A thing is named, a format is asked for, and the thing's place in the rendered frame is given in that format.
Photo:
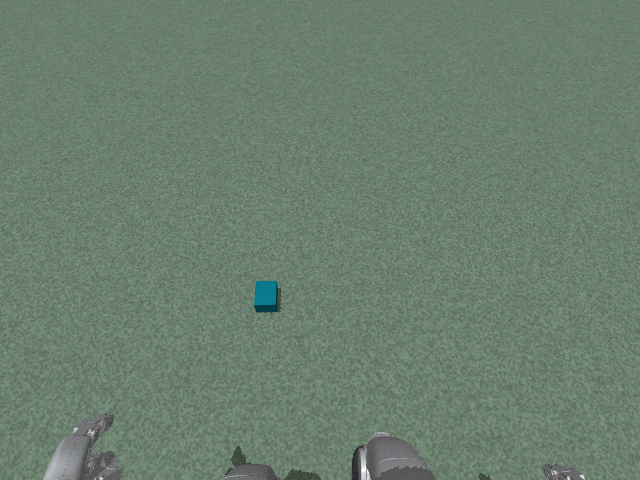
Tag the right robot hand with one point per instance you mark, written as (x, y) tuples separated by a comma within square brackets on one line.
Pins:
[(558, 472)]

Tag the left robot hand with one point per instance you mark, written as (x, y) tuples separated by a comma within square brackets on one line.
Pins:
[(72, 459)]

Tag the small box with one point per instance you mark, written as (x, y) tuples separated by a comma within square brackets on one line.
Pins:
[(266, 296)]

